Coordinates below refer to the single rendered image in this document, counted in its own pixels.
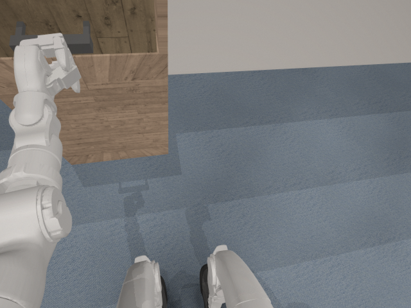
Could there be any left robot hand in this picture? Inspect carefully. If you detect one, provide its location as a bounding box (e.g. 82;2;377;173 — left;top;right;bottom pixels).
13;33;81;101

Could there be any robot left thigh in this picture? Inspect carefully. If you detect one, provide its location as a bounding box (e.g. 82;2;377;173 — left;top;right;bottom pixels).
116;261;162;308

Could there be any handle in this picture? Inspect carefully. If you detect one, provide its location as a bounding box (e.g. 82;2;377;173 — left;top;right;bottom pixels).
9;21;93;54

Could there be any robot right shin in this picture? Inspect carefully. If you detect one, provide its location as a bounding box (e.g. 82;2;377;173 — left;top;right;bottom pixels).
207;245;228;308

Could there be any left robot upper arm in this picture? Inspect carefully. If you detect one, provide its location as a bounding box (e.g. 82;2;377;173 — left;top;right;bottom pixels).
0;185;72;308

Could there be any robot left forearm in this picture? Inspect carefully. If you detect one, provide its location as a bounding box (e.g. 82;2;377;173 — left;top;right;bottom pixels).
0;91;63;194

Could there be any cabinet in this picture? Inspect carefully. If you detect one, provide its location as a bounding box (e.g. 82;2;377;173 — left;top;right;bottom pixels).
0;0;168;165

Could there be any drawer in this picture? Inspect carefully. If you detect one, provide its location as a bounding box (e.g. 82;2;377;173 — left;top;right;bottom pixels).
0;0;157;58

